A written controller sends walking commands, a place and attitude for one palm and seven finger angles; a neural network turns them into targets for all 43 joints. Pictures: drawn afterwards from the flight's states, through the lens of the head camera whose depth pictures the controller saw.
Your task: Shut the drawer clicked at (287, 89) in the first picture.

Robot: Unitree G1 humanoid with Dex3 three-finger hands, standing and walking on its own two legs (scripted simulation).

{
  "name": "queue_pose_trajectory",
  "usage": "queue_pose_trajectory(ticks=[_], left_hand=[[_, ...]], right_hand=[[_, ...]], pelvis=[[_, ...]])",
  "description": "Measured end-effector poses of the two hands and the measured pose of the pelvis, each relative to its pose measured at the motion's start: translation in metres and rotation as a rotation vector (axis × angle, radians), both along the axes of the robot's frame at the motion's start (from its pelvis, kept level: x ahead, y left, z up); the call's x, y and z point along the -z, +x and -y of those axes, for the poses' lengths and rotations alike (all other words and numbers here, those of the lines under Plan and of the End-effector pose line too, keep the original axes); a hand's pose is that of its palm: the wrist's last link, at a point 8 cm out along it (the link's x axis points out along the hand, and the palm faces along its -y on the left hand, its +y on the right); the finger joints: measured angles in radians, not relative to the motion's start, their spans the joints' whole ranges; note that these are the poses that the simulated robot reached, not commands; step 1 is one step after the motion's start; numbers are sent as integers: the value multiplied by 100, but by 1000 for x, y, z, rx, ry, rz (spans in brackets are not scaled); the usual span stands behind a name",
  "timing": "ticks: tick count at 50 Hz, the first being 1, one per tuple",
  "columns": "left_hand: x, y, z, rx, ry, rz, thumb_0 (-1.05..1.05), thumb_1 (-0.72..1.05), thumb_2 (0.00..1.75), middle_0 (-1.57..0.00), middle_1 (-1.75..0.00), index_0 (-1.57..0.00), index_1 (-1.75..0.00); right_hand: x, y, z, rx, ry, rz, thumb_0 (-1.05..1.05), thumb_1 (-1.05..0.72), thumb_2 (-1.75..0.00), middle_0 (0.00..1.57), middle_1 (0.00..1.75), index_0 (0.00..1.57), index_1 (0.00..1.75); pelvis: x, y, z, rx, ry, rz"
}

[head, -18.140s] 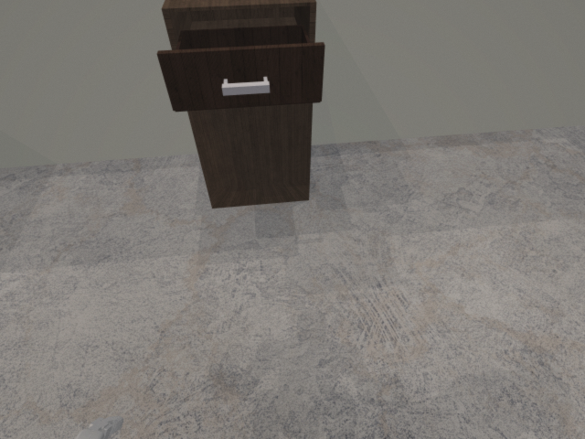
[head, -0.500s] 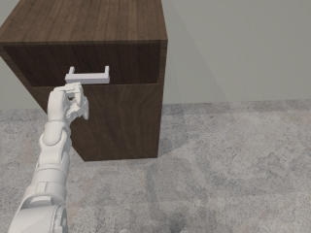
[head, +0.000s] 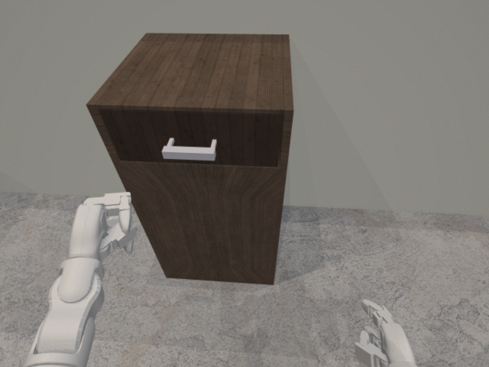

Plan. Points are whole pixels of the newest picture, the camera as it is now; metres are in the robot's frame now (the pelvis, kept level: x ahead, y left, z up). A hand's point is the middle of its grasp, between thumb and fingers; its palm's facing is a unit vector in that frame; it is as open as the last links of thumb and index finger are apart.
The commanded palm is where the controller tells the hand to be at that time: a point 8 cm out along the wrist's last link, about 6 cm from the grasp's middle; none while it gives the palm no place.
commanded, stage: draw the hand back to the body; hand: left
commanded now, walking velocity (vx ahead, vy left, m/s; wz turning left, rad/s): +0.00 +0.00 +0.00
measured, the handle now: (190, 147) +0.59 +0.18 +0.02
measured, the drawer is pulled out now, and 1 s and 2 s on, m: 0.00 0.00 0.00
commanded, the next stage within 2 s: step back with the hand held close in 0.64 s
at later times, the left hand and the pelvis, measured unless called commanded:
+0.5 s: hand (54, 270) +0.18 +0.23 +0.17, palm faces +0.38 -0.83 -0.41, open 3.2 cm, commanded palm +0.14 +0.28 +0.18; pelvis +0.01 +0.00 +0.01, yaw +0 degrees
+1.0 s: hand (61, 261) +0.20 +0.24 +0.16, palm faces +0.30 -0.84 -0.46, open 3.2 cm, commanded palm +0.14 +0.29 +0.18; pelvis +0.00 +0.01 +0.01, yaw -2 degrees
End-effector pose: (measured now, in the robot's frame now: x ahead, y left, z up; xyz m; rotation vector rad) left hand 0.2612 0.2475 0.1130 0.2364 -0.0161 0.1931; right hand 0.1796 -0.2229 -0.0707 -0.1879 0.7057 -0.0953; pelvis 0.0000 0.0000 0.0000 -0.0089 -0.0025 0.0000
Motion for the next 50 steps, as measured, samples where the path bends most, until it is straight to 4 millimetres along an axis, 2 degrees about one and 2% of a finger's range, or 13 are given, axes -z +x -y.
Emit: queue_pose_trajectory(ticks=[4, 10, 17, 27, 30, 37, 40, 43, 45, 50], left_hand=[[-13, -19, -11, -61, 32, 20, 1, 90, 90, -140, -160, -140, -160], [-38, -49, -13, -83, 84, 86, 1, 90, 90, -140, -160, -140, -160], [-47, -79, -17, -110, 133, 84, 1, 90, 90, -140, -160, -140, -160], [-80, -122, -26, -173, 255, 151, 1, 89, 90, -140, -160, -140, -160], [-75, -124, -29, -197, 240, 145, 1, 89, 90, -140, -160, -140, -160], [-60, -115, -27, -198, 191, 107, 1, 89, 90, -140, -160, -140, -160], [-66, -112, -26, -176, 207, 129, 1, 89, 90, -140, -160, -140, -160], [-81, -106, -31, -153, 270, 189, 1, 89, 90, -140, -160, -140, -160], [-84, -101, -34, -138, 292, 198, 1, 89, 90, -140, -160, -140, -160], [-65, -93, -36, -76, 282, 101, 1, 89, 90, -140, -160, -140, -160]], right_hand=[[-3, -1, -3, -20, -4, 5, 1, -90, -89, 20, 30, 20, 30], [-2, -3, -4, -32, 7, 12, 1, -90, -89, 20, 30, 20, 30], [-1, -4, 0, -27, 8, 11, 2, -90, -89, 20, 30, 20, 30], [-4, 8, 1, -36, 4, 66, 2, -90, -89, 20, 30, 20, 30], [-4, 12, -2, -47, 3, 72, 2, -90, -89, 20, 30, 20, 30], [-6, 13, -6, -56, -6, 73, 2, -90, -89, 20, 30, 20, 30], [-7, 12, -6, -55, -8, 75, 2, -90, -89, 20, 30, 20, 30], [-8, 9, -4, -41, -14, 54, 2, -90, -89, 20, 30, 20, 30], [-8, 6, -1, -21, -19, 36, 2, -90, -89, 20, 30, 20, 30], [-5, -11, 7, 47, -36, -20, 2, -90, -89, 20, 30, 20, 30]], pelvis=[[-4, -1, 1, -2, 0, 31], [-8, 2, 0, 1, 2, 59], [-10, 6, 1, 5, 2, 73], [-9, 11, 1, 0, -2, 77], [-9, 9, 1, -7, -3, 80], [-9, 8, 1, -5, 0, 76], [-9, 10, 1, -1, -2, 73], [-8, 9, 0, 7, -8, 56], [-9, 6, -3, 14, -9, 42], [-9, -2, -12, 31, -5, 10]])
